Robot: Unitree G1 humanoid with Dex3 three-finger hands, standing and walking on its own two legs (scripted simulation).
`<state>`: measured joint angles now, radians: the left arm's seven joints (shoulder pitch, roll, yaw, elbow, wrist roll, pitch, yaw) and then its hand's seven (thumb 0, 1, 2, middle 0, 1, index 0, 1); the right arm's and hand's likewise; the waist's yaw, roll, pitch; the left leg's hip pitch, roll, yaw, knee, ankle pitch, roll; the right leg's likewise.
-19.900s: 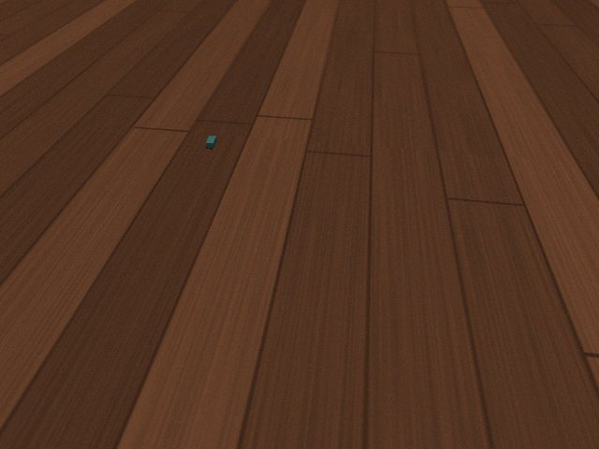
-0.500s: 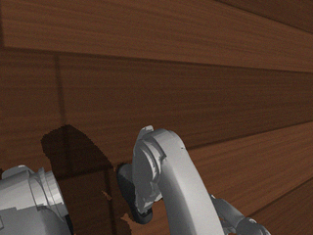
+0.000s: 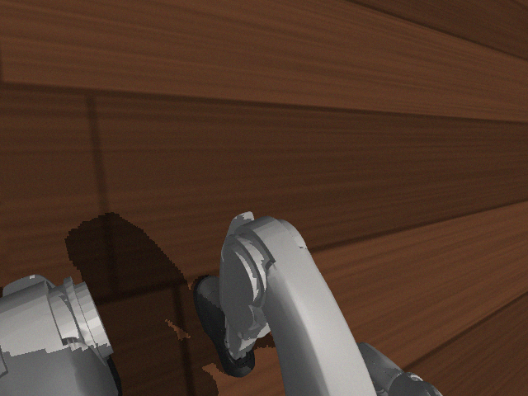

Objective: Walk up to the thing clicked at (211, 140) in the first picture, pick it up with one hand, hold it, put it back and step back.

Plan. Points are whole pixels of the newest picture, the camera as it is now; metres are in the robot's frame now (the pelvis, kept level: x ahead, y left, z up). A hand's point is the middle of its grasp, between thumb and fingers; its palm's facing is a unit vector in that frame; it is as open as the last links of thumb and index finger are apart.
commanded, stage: close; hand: left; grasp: from above
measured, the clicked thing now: out of the picture +0.44 +0.34 -0.29
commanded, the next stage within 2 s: settle in 1.46 s
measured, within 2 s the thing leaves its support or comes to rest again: leaves its support in 1.80 s
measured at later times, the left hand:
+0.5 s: hand out of the picture +0.42 +0.35 -0.25, palm faces -0.50 -0.13 -0.85, open 10.7 cm
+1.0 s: hand out of the picture +0.42 +0.33 -0.26, palm faces -0.41 -0.07 -0.91, open 8.6 cm
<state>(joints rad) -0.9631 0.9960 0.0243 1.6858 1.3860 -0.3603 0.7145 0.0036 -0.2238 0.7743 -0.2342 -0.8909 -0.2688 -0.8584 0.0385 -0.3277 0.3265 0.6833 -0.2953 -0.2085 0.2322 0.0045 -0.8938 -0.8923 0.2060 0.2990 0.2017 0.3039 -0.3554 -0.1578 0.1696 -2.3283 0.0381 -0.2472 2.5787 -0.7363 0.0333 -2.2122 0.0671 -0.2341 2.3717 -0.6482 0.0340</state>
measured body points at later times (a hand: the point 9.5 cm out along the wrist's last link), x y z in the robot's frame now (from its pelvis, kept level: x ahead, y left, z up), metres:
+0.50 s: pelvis +0.00 +0.00 +0.00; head +0.28 +0.13 +0.32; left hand +0.45 +0.35 -0.21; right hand +0.09 -0.25 -0.06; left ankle +0.06 +0.12 -0.27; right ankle +0.12 -0.11 -0.27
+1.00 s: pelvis +0.00 +0.00 +0.00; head +0.26 +0.16 +0.33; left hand +0.44 +0.33 -0.20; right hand +0.08 -0.26 -0.04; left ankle +0.06 +0.12 -0.27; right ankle +0.12 -0.11 -0.27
